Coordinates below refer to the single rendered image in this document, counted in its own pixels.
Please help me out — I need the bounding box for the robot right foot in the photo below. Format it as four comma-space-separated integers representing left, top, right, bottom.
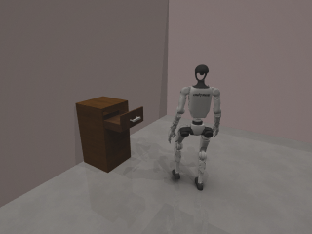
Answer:
195, 177, 203, 191

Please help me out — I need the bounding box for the drawer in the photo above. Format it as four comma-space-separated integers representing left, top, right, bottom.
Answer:
103, 106, 143, 133

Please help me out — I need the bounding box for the left robot hand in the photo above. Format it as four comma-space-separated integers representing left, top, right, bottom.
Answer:
168, 129, 176, 144

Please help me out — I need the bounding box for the left robot forearm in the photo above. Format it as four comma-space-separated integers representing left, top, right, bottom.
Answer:
170, 107, 181, 131

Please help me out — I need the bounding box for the handle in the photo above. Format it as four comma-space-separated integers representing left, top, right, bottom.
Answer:
130, 116, 141, 122

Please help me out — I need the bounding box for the right robot forearm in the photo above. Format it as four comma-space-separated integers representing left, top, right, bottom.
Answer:
214, 108, 221, 127

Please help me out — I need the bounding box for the left robot shin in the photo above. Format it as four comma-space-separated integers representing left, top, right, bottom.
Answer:
174, 142, 181, 173

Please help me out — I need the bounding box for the right robot hand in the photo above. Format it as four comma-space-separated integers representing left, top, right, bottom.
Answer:
212, 125, 219, 137

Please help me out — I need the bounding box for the cabinet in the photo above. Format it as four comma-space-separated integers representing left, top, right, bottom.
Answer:
75, 96, 131, 173

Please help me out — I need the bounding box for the left robot upper arm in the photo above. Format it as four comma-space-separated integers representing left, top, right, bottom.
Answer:
177, 87, 191, 114

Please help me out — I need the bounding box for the right robot upper arm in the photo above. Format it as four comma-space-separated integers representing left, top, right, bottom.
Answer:
212, 87, 221, 114

